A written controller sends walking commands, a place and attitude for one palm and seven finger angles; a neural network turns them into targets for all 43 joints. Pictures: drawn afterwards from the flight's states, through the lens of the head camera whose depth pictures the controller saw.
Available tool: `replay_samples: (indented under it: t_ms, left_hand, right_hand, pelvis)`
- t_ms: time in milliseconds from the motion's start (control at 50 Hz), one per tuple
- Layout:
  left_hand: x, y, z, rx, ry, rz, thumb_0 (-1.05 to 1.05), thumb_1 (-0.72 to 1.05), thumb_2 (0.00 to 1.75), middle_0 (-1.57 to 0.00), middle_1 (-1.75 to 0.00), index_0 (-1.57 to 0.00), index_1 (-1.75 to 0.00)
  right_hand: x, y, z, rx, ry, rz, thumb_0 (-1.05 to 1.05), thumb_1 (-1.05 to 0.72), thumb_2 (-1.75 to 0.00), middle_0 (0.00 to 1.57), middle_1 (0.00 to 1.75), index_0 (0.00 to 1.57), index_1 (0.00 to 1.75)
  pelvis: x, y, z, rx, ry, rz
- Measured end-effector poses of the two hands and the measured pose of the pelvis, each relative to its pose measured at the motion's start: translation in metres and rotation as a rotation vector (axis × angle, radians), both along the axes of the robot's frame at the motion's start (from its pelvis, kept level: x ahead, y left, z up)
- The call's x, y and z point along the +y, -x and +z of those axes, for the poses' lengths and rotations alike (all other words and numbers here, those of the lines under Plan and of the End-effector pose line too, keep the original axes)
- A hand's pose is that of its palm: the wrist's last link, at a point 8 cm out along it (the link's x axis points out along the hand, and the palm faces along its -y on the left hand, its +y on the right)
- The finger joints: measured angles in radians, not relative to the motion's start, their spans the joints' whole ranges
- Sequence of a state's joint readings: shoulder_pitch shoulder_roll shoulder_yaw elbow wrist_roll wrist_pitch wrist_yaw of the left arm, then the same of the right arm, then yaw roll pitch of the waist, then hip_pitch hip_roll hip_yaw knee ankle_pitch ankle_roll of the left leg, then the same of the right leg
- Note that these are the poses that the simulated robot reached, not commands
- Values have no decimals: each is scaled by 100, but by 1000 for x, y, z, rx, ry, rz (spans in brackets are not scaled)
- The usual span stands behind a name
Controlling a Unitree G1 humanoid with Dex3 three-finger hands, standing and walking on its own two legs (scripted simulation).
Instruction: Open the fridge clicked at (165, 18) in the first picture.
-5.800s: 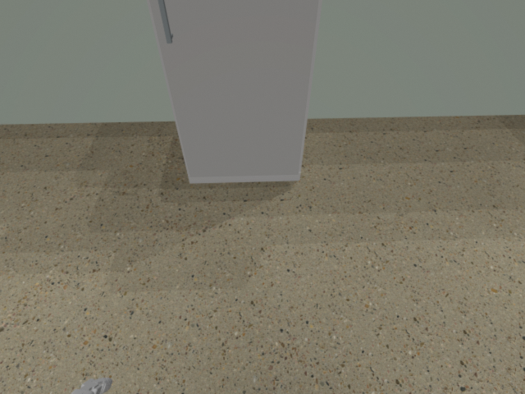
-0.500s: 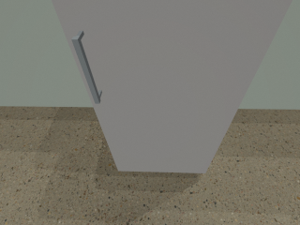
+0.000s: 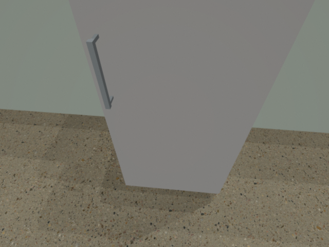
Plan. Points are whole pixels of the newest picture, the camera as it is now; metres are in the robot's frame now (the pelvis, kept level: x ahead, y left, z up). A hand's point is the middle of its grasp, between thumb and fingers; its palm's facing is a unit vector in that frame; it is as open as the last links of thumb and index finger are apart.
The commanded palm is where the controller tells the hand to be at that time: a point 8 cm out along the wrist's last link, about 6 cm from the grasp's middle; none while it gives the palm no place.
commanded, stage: come to a stop and stand still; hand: left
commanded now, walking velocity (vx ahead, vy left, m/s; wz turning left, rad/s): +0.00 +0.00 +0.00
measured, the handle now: (102, 75) +0.55 +0.23 +0.13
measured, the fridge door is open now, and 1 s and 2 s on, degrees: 0 0 0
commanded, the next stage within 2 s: look again from close up in 0.42 s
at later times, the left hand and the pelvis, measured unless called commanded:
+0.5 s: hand out of the picture -0.02 +0.17 -0.18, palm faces +0.03 -0.99 -0.17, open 7.3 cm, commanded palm none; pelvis -0.01 +0.01 +0.00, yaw +0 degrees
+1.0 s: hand out of the picture -0.03 +0.22 -0.18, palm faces +0.05 -0.98 -0.20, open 7.3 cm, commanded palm none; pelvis -0.03 +0.05 +0.00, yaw +1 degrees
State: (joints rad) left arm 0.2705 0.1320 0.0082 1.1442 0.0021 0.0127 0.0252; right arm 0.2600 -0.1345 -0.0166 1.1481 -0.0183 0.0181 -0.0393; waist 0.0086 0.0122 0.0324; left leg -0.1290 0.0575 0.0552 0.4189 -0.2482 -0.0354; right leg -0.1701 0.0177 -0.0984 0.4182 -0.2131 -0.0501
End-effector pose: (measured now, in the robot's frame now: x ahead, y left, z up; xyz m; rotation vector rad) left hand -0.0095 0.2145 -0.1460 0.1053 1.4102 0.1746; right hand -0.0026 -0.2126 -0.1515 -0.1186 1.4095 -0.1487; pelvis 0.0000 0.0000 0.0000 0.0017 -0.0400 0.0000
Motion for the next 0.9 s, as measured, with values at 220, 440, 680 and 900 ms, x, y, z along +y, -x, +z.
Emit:
replay_samples:
  t_ms: [220, 440, 680, 900]
  left_hand:
    - [-7, 25, 0, 34, 25, 2, 1, 91, 90, -20, -29, -20, -30]
    - [2, 22, 0, 32, 19, -10, 1, 91, 90, -20, -29, -20, -30]
    - [36, 11, -3, -54, -22, -37, 1, 92, 90, -20, -29, -20, -30]
    - [58, 14, 1, -99, -35, -25, 1, 92, 90, -20, -29, -20, -30]
  right_hand:
    - [3, 23, 3, 19, -5, -1, 1, -91, -89, 20, 30, 20, 30]
    - [22, 54, 3, 89, -29, -30, 1, -91, -89, 20, 30, 20, 30]
    - [40, 29, -5, -54, -25, -1, 1, -91, -89, 20, 30, 19, 30]
    - [39, 13, 2, -117, 9, 43, 2, -92, -89, 20, 30, 20, 30]
  pelvis:
    - [2, 11, 2, 6, 0, -2]
    - [10, 12, 2, 14, -1, -5]
    - [34, 19, -7, 0, 6, 16]
    - [48, 27, -5, 5, -2, 20]
